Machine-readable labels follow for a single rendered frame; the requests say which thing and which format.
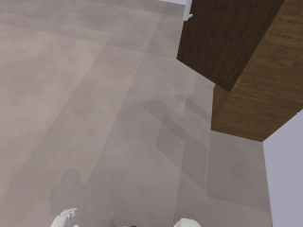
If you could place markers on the cupboard door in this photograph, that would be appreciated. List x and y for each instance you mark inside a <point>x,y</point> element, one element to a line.
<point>221,36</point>

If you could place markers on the robot left hand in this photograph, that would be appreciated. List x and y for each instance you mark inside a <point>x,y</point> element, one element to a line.
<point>66,215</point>

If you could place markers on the handle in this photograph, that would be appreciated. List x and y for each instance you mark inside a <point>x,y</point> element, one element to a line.
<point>187,10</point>

